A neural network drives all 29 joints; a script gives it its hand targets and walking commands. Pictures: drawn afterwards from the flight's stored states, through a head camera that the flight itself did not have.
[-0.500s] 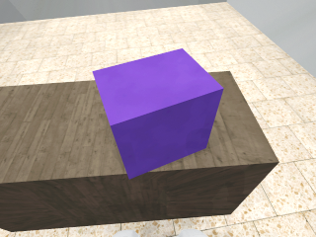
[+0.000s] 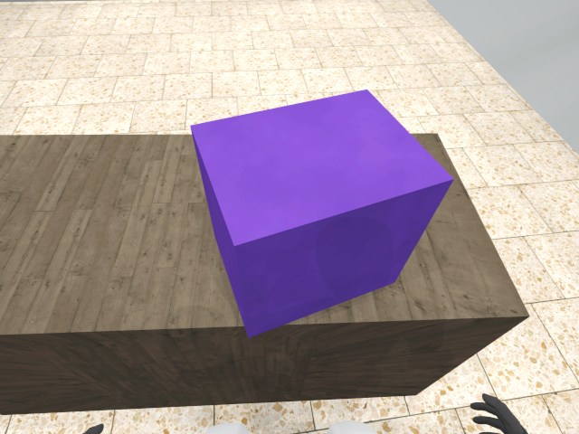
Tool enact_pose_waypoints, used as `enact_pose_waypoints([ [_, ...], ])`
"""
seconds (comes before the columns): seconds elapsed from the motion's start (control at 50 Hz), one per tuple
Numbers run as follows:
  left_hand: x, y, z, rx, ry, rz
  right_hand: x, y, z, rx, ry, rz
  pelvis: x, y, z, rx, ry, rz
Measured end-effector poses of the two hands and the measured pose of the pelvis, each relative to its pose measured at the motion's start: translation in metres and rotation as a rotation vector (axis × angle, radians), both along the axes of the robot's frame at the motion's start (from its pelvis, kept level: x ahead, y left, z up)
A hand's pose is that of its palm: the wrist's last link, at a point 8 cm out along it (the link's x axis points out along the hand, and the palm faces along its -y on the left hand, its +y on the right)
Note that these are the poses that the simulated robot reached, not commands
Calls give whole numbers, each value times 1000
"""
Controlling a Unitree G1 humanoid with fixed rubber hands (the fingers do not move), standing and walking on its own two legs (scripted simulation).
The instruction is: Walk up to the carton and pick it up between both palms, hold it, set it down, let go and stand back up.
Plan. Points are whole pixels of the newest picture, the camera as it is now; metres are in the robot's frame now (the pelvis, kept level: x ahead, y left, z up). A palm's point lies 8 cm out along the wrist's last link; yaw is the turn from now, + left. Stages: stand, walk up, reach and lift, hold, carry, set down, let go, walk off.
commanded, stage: walk up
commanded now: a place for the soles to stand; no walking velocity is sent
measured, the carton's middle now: (307, 215) +0.42 -0.03 +0.03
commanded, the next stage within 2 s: reach and lift in 1.00 s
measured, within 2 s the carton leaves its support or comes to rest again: neither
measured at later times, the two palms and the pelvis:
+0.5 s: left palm out of the picture +0.09 +0.29 -0.10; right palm out of the picture +0.11 -0.31 -0.08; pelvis +0.00 +0.00 +0.00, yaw +0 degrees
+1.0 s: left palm out of the picture +0.09 +0.29 -0.10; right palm out of the picture +0.11 -0.31 -0.08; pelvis +0.00 +0.00 +0.00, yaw +0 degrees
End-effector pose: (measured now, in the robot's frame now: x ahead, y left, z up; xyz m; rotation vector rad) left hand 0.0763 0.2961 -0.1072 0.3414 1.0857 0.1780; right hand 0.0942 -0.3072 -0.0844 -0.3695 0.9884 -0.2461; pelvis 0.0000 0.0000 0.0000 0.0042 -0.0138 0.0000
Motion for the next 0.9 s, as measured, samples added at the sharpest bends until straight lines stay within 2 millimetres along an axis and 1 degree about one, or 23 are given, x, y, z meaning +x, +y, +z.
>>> enact_pose_waypoints([
  [0.08,4,-3,1,-1,-13,-8,8,0,2,4,-20,9,-1,-1,0,1,-1,1],
  [0.28,10,-4,2,-1,-24,-11,14,0,3,14,-30,19,0,-3,0,1,-1,1],
  [0.9,11,-4,2,-2,-28,-13,15,1,3,20,-31,25,-1,-2,0,0,-1,1],
])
